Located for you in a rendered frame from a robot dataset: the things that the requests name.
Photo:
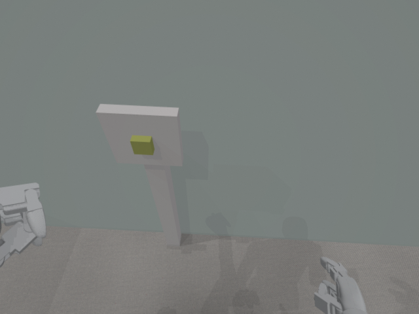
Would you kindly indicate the panel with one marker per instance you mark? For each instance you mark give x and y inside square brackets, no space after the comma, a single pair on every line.
[120,123]

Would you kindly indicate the left robot hand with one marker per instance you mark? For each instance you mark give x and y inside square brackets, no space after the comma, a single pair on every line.
[20,206]

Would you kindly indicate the button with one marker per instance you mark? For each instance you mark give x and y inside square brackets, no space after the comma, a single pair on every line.
[142,144]

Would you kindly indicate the right robot hand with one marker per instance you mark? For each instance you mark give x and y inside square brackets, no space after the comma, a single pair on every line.
[332,299]

